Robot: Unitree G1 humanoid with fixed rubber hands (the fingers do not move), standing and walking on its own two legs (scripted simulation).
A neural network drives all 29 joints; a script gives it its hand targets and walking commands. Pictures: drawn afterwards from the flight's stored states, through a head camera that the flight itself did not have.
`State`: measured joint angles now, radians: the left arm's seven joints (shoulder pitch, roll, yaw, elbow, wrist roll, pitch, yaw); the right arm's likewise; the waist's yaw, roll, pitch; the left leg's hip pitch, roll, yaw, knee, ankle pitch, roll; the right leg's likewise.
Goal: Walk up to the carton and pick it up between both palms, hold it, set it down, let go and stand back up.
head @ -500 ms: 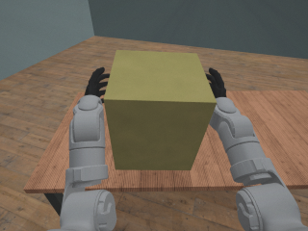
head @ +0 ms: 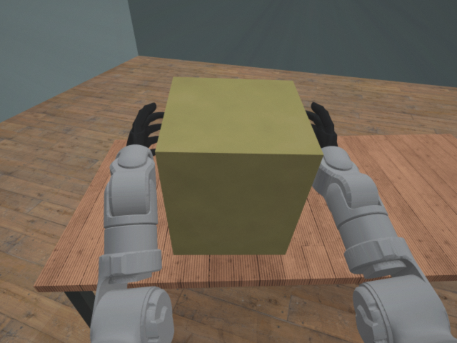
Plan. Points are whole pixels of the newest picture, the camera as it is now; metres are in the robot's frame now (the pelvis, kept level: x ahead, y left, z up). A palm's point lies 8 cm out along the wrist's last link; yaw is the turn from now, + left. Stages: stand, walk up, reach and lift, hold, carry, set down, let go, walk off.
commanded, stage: hold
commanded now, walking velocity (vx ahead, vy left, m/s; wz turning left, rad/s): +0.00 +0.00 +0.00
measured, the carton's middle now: (231, 169) +0.38 +0.00 +0.17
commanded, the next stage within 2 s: set down in 0.26 s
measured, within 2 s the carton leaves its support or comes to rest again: neither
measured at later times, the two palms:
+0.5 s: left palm (137, 137) +0.36 +0.15 +0.25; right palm (323, 141) +0.36 -0.15 +0.23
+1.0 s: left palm (149, 165) +0.39 +0.15 +0.18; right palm (310, 164) +0.39 -0.15 +0.16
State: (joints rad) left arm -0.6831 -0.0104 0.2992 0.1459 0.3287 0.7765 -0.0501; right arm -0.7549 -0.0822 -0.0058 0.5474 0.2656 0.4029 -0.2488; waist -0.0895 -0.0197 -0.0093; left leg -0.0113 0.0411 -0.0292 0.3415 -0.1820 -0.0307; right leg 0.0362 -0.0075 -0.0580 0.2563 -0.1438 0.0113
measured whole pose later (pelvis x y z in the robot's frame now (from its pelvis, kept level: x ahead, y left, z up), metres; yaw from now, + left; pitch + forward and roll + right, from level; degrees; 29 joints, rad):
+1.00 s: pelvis +0.02 -0.01 +0.00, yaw +1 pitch -7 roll -1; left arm -0.62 -0.05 0.26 0.26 0.34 0.45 -0.01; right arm -0.66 -0.04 -0.09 0.71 0.09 -0.04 -0.17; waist -0.04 -0.04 0.06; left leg -0.01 0.04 -0.05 0.32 -0.19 -0.04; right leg 0.04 -0.01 -0.08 0.24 -0.16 0.01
